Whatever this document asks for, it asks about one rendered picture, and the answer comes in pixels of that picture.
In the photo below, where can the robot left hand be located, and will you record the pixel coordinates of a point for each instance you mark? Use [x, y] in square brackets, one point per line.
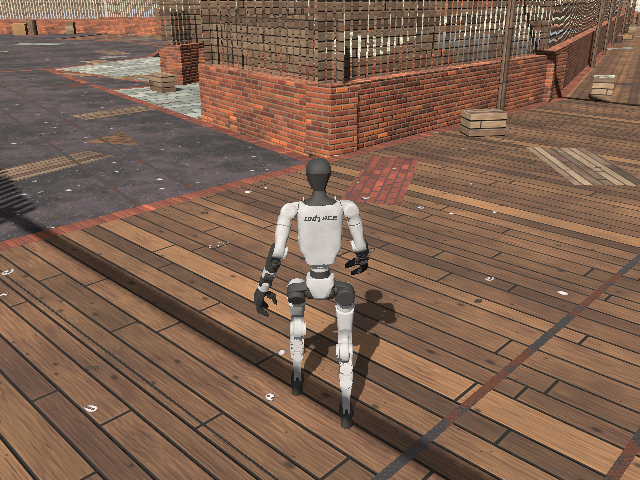
[260, 303]

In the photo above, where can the robot right forearm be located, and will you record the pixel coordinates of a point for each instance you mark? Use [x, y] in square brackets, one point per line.
[362, 257]

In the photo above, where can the robot left upper arm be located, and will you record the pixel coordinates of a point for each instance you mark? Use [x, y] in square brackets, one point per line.
[287, 212]

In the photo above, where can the robot left forearm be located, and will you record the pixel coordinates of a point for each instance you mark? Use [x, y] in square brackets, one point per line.
[269, 272]

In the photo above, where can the robot left shin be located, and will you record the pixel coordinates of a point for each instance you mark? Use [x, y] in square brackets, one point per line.
[296, 351]

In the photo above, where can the robot right upper arm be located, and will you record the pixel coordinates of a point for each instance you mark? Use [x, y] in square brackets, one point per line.
[351, 211]

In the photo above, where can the robot right hand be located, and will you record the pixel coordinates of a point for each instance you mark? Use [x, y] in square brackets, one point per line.
[354, 262]

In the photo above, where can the robot shin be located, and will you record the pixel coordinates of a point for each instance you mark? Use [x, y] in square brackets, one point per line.
[346, 379]
[296, 351]

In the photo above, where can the robot right shin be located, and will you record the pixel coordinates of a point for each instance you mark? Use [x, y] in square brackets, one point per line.
[346, 379]

